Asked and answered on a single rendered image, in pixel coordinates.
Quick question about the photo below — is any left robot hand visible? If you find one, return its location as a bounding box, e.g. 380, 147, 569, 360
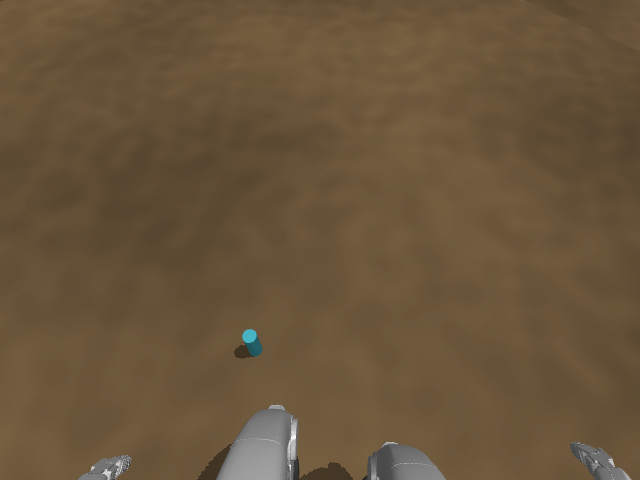
78, 455, 131, 480

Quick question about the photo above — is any can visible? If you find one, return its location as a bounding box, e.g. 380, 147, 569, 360
242, 329, 262, 356

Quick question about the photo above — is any right robot hand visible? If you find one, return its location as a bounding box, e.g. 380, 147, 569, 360
570, 442, 631, 480

